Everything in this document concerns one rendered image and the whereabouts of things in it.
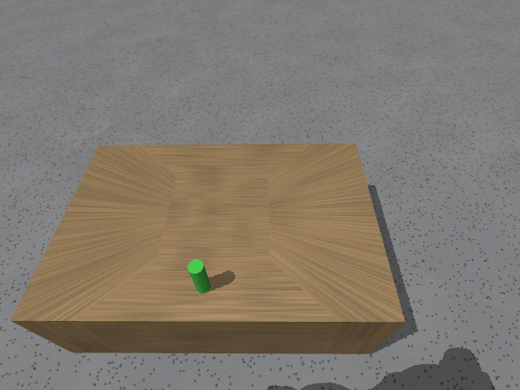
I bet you can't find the can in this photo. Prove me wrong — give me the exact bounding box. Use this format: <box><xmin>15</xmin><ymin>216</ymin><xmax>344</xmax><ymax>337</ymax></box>
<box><xmin>188</xmin><ymin>259</ymin><xmax>210</xmax><ymax>293</ymax></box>

